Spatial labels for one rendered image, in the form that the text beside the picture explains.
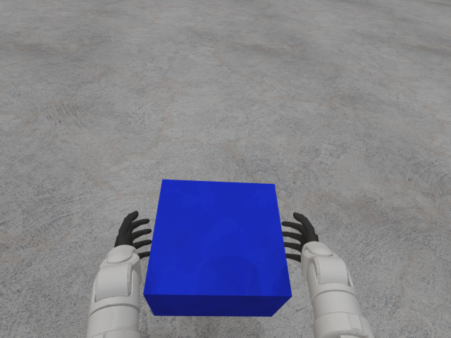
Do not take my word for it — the left robot forearm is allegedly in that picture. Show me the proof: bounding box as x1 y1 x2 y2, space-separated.
86 245 142 338

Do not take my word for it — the carton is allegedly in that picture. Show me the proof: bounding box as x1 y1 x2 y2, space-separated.
143 180 292 317

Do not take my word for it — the left robot hand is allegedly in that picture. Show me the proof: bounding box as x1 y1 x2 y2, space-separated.
114 211 152 259

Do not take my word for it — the right robot forearm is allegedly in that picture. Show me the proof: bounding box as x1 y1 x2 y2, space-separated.
301 242 375 338

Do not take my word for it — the right robot hand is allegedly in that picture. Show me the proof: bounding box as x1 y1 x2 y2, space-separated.
281 213 319 263

